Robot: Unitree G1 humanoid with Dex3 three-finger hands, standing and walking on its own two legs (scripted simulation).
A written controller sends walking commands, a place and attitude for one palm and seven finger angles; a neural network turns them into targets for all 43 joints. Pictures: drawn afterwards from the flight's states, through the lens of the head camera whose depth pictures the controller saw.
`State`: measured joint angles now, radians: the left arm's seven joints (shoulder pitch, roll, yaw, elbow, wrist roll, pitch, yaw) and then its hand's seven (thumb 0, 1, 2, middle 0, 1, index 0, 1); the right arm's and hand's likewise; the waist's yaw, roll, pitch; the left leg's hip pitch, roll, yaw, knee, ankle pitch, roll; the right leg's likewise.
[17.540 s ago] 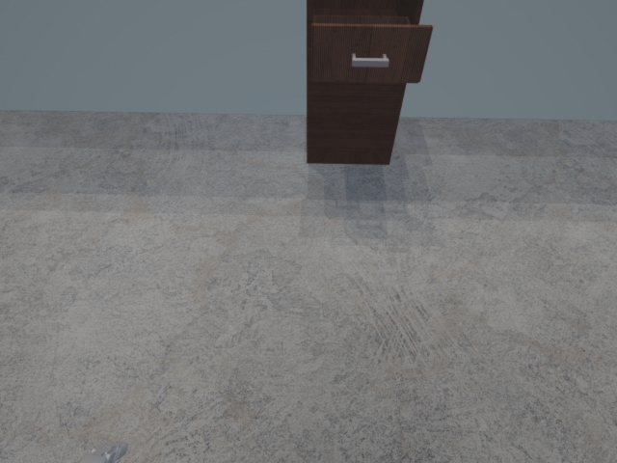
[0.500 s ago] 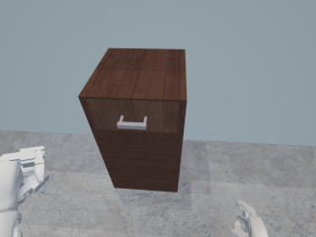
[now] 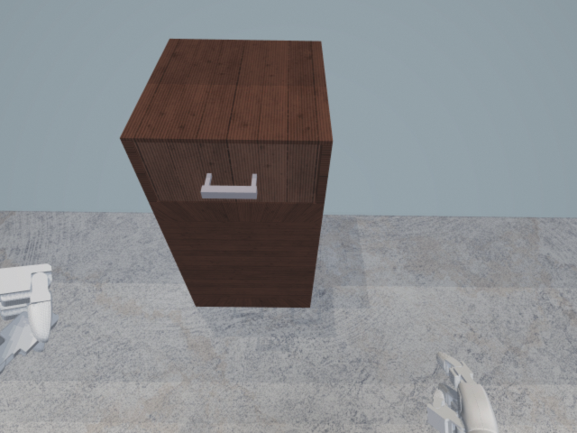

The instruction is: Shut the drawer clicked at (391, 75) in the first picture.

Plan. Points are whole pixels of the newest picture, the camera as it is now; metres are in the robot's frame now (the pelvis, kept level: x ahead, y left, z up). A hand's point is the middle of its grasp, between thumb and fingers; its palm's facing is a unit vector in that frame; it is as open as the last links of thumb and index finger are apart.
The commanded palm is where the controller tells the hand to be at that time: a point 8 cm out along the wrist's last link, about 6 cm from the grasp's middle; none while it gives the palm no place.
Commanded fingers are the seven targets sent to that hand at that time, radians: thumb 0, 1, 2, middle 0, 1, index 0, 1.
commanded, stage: step back with the hand held close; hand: left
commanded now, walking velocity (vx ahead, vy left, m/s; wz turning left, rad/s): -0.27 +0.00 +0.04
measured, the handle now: (230, 185) +0.60 +0.17 -0.08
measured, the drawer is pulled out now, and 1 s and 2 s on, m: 0.00 0.00 0.00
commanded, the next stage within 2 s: stop stepping back and stand still in 1.32 s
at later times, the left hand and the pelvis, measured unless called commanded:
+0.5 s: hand (23, 377) +0.14 +0.24 +0.16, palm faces +0.37 -0.76 -0.53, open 3.2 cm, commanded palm +0.07 +0.27 +0.18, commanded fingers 0.00 0.90 0.90 -1.40 -1.60 -1.40 -1.60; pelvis -0.05 -0.01 -0.01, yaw +2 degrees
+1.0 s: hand out of the picture +0.07 +0.22 +0.17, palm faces +0.39 -0.80 -0.46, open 3.2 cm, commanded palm +0.00 +0.26 +0.18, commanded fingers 0.00 0.90 0.90 -1.40 -1.60 -1.40 -1.60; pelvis -0.12 -0.03 -0.01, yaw +3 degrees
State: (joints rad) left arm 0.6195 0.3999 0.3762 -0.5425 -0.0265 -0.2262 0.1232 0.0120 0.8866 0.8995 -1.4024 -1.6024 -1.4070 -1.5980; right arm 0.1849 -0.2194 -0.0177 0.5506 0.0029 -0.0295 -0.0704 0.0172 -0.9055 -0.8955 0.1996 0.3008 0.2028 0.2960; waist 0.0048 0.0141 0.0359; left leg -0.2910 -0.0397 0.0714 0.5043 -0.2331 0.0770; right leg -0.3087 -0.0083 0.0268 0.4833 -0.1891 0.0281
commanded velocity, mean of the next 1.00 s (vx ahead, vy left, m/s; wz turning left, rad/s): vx -0.37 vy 0.00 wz -0.02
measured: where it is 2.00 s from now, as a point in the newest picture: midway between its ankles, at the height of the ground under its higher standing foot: outside the picture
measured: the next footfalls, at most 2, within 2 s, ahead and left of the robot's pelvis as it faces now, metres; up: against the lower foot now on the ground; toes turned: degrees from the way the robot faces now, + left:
right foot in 0.88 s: -0.15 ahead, -0.14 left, +0.00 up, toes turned +4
left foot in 1.36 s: -0.11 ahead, +0.08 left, +0.00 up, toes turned +1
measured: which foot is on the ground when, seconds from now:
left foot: down 0.00-1.00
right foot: down 0.00-0.70, up 0.72-0.86, down 0.88-1.00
